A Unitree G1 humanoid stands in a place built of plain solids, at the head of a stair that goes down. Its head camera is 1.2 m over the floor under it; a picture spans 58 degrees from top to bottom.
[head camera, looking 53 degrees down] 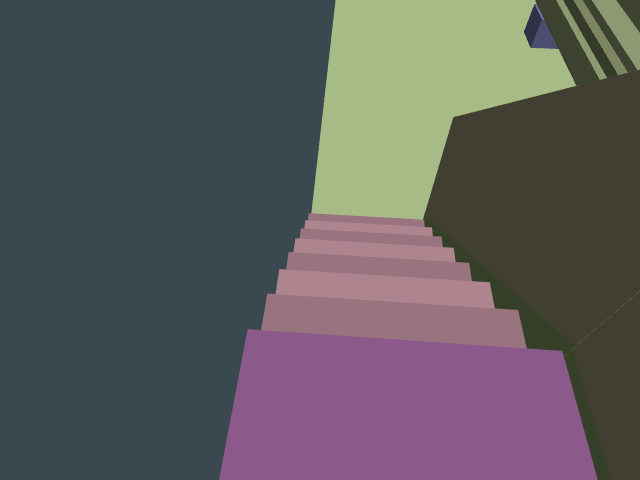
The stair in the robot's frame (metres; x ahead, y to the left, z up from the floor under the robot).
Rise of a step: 0.21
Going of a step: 0.24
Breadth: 0.93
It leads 4 degrees to the right of straight ahead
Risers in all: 8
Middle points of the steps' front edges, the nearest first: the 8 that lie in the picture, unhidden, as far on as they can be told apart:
0.54 -0.24 0.00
0.78 -0.26 -0.21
1.02 -0.28 -0.42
1.27 -0.30 -0.63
1.51 -0.32 -0.84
1.76 -0.33 -1.05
2.00 -0.35 -1.25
2.25 -0.37 -1.46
